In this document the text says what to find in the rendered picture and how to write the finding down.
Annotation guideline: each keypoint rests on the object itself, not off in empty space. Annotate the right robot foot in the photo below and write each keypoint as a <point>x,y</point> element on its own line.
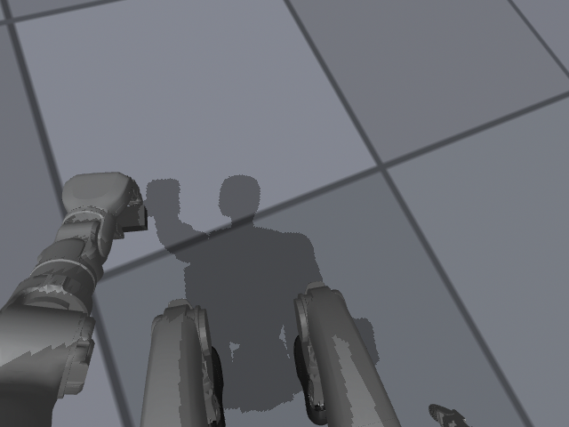
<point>316,414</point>

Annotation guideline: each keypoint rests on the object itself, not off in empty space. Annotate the right robot hand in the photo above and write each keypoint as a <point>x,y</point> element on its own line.
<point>447,417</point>

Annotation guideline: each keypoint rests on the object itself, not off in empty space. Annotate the left robot foot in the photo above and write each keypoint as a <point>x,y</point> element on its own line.
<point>217,389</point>

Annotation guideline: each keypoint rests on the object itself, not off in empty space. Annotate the left robot hand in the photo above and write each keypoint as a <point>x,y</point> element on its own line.
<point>109,192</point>

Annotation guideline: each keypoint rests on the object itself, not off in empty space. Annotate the left robot arm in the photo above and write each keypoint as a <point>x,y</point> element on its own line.
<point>45,327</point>

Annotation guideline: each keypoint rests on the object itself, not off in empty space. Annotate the small box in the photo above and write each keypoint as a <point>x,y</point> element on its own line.
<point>133,218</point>

